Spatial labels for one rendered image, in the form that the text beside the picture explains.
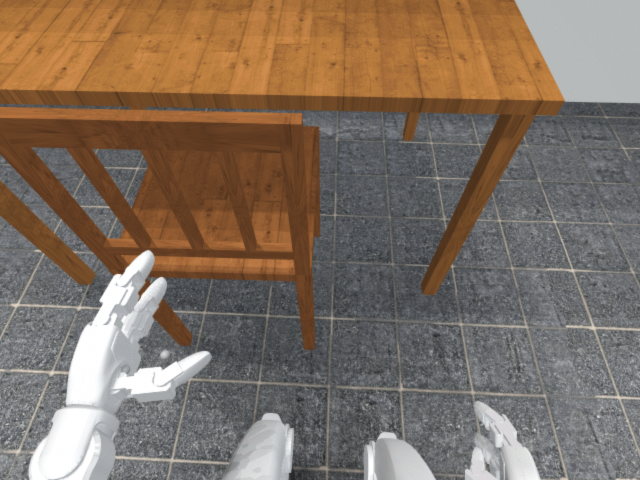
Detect robot left forearm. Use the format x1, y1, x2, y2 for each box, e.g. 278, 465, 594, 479
29, 405, 120, 480

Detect chair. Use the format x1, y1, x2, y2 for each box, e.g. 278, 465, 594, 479
0, 107, 320, 350

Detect table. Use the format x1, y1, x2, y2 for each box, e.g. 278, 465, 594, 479
0, 0, 565, 295

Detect robot right shin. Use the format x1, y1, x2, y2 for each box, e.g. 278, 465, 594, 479
376, 432, 397, 441

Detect robot right hand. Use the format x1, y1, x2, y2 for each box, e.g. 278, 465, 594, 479
465, 401, 541, 480

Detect robot left hand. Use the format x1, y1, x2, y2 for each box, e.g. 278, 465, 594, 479
66, 250, 212, 415

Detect robot right thigh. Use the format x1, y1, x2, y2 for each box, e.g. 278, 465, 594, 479
364, 438, 436, 480

